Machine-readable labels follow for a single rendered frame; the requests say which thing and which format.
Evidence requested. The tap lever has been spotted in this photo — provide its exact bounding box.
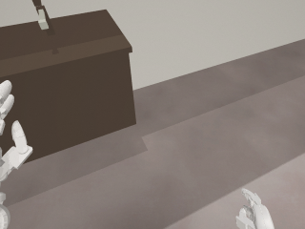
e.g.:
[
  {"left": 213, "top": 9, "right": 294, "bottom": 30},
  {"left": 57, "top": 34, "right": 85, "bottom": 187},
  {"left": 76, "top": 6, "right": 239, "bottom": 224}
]
[{"left": 38, "top": 9, "right": 49, "bottom": 30}]

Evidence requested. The robot right hand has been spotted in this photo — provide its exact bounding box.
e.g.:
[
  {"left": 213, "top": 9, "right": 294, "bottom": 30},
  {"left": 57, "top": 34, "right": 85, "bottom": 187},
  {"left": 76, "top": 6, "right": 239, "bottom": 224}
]
[{"left": 235, "top": 188, "right": 275, "bottom": 229}]

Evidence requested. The robot left hand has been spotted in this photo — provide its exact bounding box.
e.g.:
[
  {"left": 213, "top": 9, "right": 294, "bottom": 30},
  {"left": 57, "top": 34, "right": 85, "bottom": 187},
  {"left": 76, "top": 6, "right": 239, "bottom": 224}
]
[{"left": 0, "top": 80, "right": 32, "bottom": 187}]

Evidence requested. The left robot forearm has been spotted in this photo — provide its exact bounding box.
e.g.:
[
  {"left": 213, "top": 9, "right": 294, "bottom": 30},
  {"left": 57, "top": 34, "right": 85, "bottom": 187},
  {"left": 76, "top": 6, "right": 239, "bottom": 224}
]
[{"left": 0, "top": 192, "right": 10, "bottom": 229}]

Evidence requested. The counter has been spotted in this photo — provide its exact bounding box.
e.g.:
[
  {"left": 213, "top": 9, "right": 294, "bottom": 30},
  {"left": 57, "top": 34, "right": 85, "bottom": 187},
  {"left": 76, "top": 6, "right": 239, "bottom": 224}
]
[{"left": 0, "top": 0, "right": 136, "bottom": 164}]

